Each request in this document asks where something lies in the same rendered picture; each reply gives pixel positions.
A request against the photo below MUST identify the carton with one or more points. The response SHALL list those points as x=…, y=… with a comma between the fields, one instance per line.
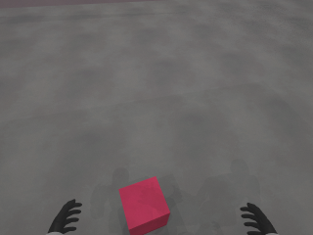
x=144, y=206

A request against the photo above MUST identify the right robot hand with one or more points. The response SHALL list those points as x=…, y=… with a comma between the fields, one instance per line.
x=262, y=222

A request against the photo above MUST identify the left robot hand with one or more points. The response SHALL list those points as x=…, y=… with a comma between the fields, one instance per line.
x=61, y=220

